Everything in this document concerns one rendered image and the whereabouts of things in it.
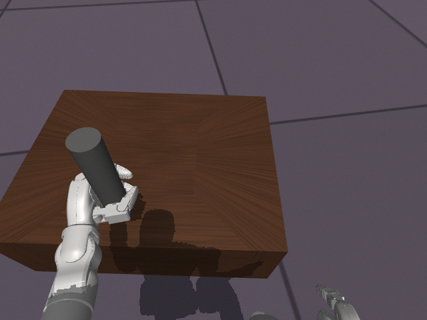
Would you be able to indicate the right robot hand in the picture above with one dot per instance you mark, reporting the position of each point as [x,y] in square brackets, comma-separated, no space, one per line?
[342,310]

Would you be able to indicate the left robot arm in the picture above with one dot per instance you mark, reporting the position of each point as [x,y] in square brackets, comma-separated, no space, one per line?
[74,290]

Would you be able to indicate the left robot hand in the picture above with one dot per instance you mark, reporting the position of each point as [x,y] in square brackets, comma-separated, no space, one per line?
[84,207]

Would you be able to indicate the can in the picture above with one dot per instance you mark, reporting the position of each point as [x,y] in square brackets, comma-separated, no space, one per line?
[89,151]

